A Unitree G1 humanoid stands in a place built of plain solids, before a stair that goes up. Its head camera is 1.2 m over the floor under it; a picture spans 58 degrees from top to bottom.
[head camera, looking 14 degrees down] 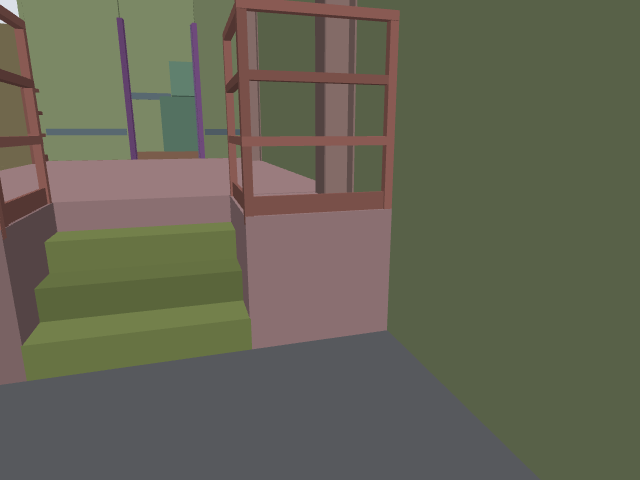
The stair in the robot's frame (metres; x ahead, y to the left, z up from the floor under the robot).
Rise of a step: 0.19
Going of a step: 0.28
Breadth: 1.12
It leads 17 degrees to the left of straight ahead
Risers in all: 4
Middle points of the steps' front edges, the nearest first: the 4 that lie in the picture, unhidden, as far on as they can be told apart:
2.08 0.92 0.19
2.34 1.00 0.38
2.61 1.08 0.58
2.88 1.16 0.77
